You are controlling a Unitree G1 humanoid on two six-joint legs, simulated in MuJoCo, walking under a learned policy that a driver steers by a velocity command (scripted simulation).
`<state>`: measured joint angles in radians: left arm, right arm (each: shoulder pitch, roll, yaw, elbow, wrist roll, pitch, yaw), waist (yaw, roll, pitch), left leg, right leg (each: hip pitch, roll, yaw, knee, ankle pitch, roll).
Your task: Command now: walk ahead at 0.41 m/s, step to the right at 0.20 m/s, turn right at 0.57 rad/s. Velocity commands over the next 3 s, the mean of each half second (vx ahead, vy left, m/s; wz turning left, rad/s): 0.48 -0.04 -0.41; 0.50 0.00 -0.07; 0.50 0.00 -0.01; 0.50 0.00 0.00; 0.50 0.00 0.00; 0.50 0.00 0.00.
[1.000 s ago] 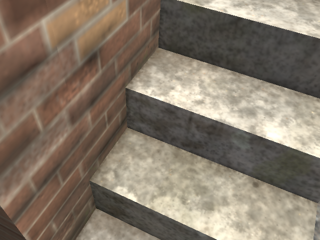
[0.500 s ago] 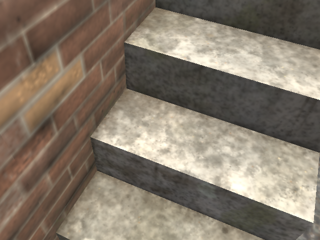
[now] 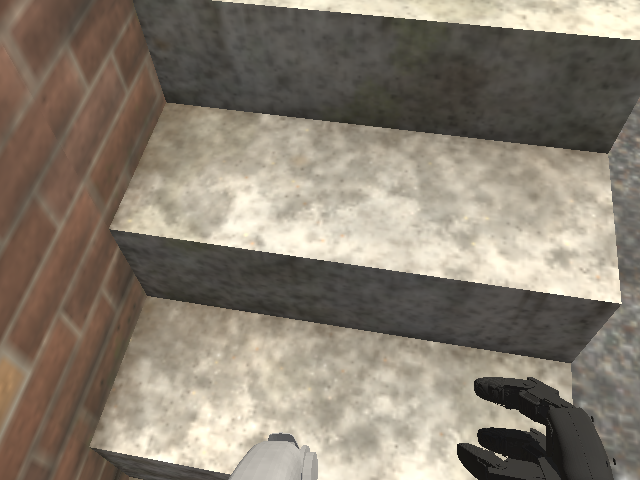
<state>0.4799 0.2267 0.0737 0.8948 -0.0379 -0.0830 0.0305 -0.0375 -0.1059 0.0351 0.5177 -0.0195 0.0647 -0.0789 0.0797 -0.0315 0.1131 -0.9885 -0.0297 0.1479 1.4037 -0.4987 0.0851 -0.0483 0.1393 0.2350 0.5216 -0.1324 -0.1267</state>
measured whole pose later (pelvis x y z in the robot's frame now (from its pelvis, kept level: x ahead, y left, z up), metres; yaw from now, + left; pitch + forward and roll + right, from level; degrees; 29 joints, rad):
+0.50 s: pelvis +0.26 -0.09 +0.23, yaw -10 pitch +8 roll -3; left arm -0.04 0.19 -0.06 0.60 -0.03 0.02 -0.06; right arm 0.38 -0.19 -0.04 1.09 -0.04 -0.12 0.20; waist 0.02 0.09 -0.12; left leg -0.40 0.10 -0.09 1.02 -0.07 0.09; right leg -0.96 0.07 -0.05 1.34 -0.52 -0.05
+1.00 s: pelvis +0.47 -0.04 +0.40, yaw -11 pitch -1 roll +3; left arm 0.41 0.20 0.03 1.00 0.00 -0.10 -0.03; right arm 0.12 -0.14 0.03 0.73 0.01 0.01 -0.03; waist 0.00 0.02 0.01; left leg -0.87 -0.01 0.14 1.42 -0.61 0.10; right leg -0.16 -0.13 0.07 0.72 -0.14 -0.02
